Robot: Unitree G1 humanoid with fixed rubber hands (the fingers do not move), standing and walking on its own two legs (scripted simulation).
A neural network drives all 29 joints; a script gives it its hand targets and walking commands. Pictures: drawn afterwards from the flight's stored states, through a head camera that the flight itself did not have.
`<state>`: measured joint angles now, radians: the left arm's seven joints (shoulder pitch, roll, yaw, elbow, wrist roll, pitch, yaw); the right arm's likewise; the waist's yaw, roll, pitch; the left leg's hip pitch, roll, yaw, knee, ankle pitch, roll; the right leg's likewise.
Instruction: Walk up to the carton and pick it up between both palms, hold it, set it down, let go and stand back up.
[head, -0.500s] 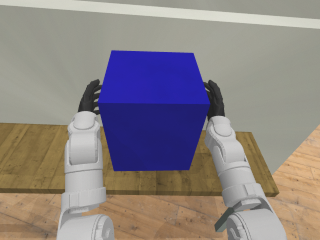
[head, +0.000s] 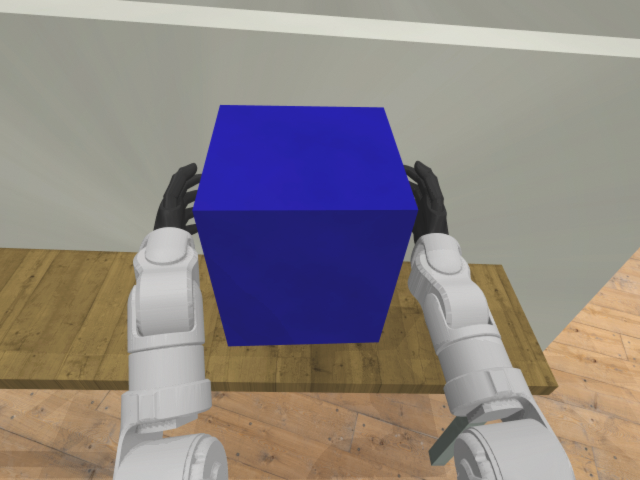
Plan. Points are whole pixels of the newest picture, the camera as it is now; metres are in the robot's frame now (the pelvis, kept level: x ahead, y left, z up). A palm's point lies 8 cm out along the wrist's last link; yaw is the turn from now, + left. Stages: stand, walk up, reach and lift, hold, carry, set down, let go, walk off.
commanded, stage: set down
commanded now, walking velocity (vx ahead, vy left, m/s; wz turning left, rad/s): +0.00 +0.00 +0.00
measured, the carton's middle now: (303, 230) +0.39 -0.01 +0.12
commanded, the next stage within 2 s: none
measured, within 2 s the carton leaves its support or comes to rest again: neither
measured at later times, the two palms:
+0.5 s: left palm (182, 263) +0.36 +0.15 +0.10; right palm (410, 238) +0.37 -0.15 +0.12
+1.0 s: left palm (183, 277) +0.36 +0.15 +0.08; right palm (403, 247) +0.38 -0.15 +0.10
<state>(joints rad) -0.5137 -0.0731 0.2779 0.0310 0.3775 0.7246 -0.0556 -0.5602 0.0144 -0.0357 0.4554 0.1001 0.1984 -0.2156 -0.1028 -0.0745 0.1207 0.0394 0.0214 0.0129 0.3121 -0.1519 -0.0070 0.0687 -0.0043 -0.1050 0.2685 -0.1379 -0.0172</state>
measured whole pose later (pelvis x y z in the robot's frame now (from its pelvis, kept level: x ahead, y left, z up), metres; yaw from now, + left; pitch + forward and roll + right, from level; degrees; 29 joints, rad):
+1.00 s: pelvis +0.03 -0.01 +0.00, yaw +0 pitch -4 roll +0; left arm -0.33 -0.11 0.24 0.21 0.32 0.37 0.00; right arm -0.44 0.02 -0.06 0.61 0.01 -0.17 -0.16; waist -0.02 -0.05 0.08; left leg -0.06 0.03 0.01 0.30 -0.17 -0.02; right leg -0.03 0.01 -0.11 0.26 -0.15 -0.03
